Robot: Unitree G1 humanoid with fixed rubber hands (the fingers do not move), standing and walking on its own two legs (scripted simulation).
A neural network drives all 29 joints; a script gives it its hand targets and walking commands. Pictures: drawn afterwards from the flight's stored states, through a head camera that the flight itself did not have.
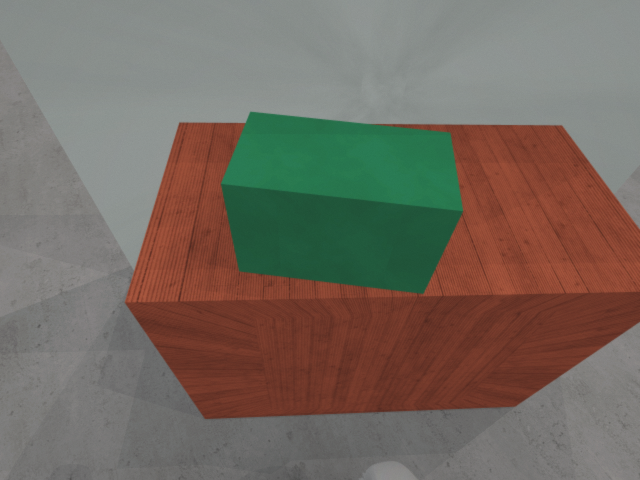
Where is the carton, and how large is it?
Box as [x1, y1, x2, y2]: [221, 112, 462, 293]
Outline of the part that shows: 250,112 221,182 239,270 423,293 462,212 450,133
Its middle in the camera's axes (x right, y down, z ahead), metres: +0.03 -0.06 +0.63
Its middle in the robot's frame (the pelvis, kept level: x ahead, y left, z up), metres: +0.53 -0.04 +0.01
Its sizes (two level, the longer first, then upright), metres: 0.313 0.168 0.201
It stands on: a pedestal, 0.68 m high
